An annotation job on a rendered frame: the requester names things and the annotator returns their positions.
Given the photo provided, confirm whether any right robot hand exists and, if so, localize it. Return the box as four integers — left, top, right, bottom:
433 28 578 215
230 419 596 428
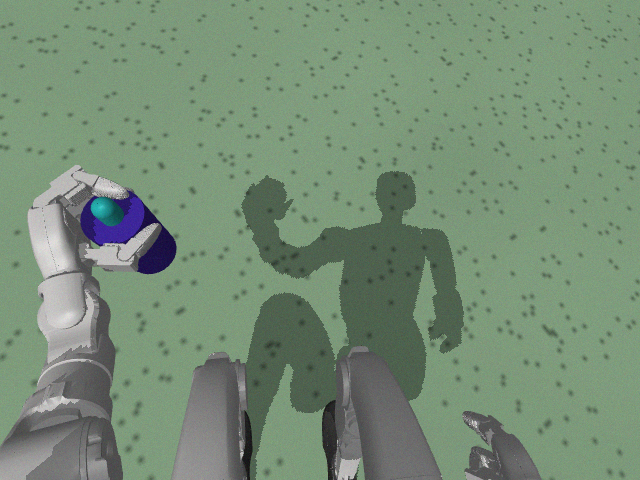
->
462 411 542 480

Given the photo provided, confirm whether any bottle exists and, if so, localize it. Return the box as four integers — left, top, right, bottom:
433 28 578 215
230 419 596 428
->
80 190 177 274

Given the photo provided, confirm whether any left robot arm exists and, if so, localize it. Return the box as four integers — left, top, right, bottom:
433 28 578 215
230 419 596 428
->
0 271 123 480

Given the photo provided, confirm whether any left robot hand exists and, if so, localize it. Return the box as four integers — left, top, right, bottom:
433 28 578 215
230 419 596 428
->
27 165 162 280

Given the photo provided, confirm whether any right robot foot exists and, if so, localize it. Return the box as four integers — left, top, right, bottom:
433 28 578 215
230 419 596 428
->
322 400 356 480

